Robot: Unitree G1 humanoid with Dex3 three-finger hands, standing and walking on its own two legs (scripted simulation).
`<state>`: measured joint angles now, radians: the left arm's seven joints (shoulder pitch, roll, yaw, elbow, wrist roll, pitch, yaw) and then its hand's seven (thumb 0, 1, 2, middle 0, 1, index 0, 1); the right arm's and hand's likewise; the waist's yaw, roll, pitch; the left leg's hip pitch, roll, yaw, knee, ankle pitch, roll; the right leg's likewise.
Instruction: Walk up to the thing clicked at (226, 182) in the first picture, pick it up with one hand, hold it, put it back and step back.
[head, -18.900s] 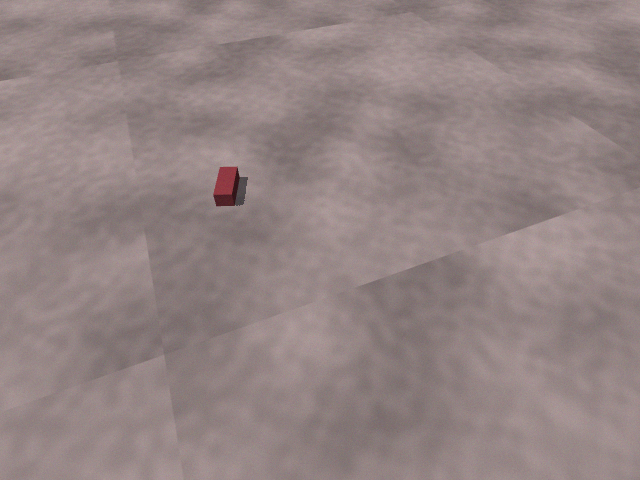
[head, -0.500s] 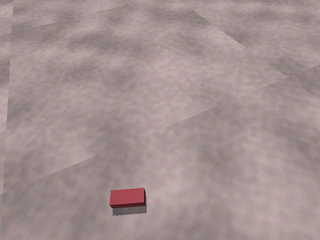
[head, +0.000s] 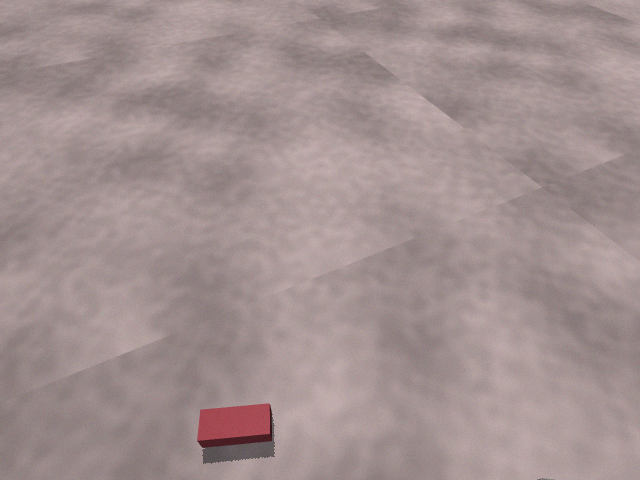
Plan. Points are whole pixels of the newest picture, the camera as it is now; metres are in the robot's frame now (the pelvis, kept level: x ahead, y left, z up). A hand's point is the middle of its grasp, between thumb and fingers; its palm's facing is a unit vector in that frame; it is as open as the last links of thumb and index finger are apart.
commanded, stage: walk up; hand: left
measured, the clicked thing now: (236, 425) +0.43 +0.24 -0.74
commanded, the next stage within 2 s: stand in 0.72 s
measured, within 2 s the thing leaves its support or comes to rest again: neither
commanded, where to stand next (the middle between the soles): +0.04 -0.01 m, yaw +2 degrees
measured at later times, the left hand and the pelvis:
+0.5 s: hand out of the picture +0.07 +0.24 -0.15, palm faces +0.01 -0.94 -0.34, open 7.4 cm; pelvis +0.01 -0.02 +0.00, yaw +1 degrees
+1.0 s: hand out of the picture +0.09 +0.23 -0.15, palm faces -0.03 -0.94 -0.35, open 7.4 cm; pelvis +0.00 -0.02 +0.01, yaw +0 degrees
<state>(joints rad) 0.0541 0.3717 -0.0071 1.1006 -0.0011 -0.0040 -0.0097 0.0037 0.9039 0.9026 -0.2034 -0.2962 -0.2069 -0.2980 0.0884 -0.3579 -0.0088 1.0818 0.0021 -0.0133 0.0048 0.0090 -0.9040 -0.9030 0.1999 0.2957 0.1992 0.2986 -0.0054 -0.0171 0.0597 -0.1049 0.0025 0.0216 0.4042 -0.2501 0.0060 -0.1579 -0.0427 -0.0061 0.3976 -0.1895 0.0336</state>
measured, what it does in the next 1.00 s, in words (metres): stands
